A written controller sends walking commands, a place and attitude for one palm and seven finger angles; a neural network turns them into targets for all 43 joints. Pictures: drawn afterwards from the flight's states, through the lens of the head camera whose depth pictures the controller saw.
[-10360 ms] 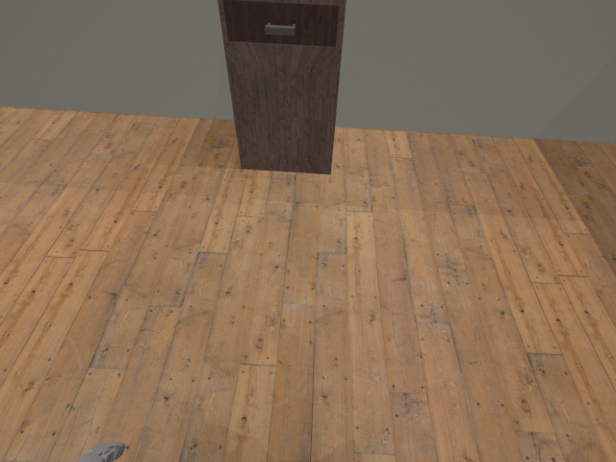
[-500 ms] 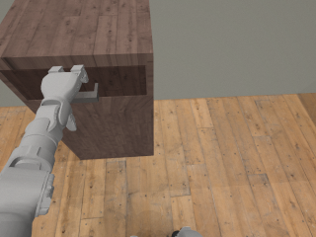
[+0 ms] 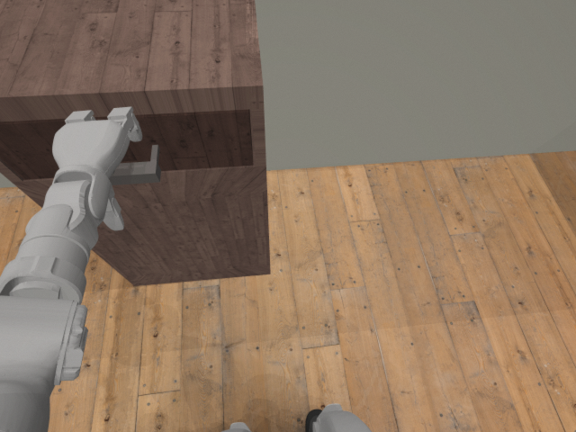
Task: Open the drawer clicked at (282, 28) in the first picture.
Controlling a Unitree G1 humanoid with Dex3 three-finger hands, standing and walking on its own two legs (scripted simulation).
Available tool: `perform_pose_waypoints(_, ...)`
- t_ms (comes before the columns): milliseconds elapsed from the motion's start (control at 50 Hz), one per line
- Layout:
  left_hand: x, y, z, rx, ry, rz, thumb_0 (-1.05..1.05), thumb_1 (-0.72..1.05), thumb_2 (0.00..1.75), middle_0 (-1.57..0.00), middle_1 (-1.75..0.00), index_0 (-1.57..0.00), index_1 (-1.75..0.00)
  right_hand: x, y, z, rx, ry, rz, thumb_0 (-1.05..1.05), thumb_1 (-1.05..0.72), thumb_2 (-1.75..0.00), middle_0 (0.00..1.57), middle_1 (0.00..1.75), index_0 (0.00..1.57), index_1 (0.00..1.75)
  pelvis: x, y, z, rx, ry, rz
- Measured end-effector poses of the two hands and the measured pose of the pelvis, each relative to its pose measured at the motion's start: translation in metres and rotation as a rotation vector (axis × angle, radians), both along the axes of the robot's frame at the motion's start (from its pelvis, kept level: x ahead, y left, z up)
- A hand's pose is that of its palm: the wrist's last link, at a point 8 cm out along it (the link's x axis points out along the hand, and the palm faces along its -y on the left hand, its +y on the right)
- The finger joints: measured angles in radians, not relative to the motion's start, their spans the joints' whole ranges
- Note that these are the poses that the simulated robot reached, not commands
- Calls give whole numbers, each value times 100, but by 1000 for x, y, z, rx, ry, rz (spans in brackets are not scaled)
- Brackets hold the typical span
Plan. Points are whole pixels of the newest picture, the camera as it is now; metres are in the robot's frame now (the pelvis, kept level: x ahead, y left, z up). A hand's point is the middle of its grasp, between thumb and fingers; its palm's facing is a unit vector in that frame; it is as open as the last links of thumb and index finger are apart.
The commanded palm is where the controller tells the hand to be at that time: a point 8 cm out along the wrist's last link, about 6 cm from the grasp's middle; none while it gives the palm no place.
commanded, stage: move the hooked fingers above the handle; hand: left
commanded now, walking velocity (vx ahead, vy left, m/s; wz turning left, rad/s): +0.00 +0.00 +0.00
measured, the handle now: (125, 163) +0.54 +0.25 -0.03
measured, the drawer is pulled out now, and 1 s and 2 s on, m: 0.00 0.00 0.00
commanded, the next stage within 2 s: lower the fingers behind the handle in 0.38 s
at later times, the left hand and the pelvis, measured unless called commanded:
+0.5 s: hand (112, 170) +0.48 +0.23 +0.04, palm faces -0.06 -0.02 -1.00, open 13.8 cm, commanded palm +0.46 +0.24 +0.09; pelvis +0.00 -0.01 +0.00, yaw +1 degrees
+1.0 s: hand (113, 188) +0.47 +0.25 +0.00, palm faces -0.09 -0.02 -1.00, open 13.8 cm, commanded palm +0.46 +0.24 +0.05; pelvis -0.01 -0.01 -0.01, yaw +0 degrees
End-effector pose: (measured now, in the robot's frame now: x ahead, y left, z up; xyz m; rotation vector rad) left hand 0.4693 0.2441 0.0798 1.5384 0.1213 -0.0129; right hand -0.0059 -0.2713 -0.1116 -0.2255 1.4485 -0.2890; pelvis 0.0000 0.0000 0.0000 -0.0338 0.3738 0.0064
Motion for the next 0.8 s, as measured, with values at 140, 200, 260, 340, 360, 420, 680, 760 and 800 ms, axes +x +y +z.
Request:
perform_pose_waypoints(140, -6, -3, 7, 1, -39, -8, 0, -49, 30, -32, -120, -32, -120, 14, -3, -2, 7, -29, 19, 0, -91, -90, 20, 30, 21, 30, 1, -2, 1, 0, -7, 8)
perform_pose_waypoints(200, -8, -5, 9, 5, -39, 4, 0, -49, 30, -32, -120, -32, -120, 22, -2, -2, 16, -48, 27, 0, -91, -90, 20, 30, 21, 30, 1, -3, 2, 2, -16, 9)
perform_pose_waypoints(260, -10, -7, 10, 11, -28, 9, 0, -49, 30, -32, -120, -32, -120, 28, -2, -2, 22, -69, 33, 0, -91, -90, 20, 30, 21, 30, 0, -4, 3, 5, -23, 10)
perform_pose_waypoints(340, -12, -10, 11, 15, -22, 4, 0, -49, 30, -32, -120, -32, -120, 35, -3, -2, 22, -96, 38, 0, -91, -90, 20, 30, 21, 30, -1, -6, 4, 8, -30, 10)
perform_pose_waypoints(360, -13, -10, 12, 15, -22, 2, 0, -49, 30, -32, -120, -32, -120, 35, -3, -2, 21, -100, 39, 0, -91, -90, 20, 30, 21, 30, -2, -7, 4, 8, -31, 11)
perform_pose_waypoints(420, -13, -12, 13, 16, -24, 0, 0, -49, 30, -32, -120, -32, -120, 36, -4, -2, 19, -107, 41, 0, -91, -90, 20, 30, 21, 30, -3, -8, 4, 11, -32, 10)
perform_pose_waypoints(680, -16, -12, 3, 17, 0, -2, 0, -49, 30, -32, -120, -32, -120, 14, -12, -4, 5, -63, 23, 0, -91, -90, 20, 30, 21, 30, -7, -10, 1, 14, -20, 3)
perform_pose_waypoints(760, -17, -13, -5, 8, -9, -14, 0, -49, 30, -32, -120, -32, -120, 6, -13, -5, -3, -43, 20, 0, -91, -90, 20, 30, 21, 30, -9, -11, -2, 14, -10, 2)
perform_pose_waypoints(800, -17, -11, -9, 9, -17, -9, 0, -49, 30, -32, -120, -32, -120, 3, -14, -6, -7, -36, 20, 0, -91, -90, 20, 30, 21, 30, -10, -11, -4, 13, -3, 2)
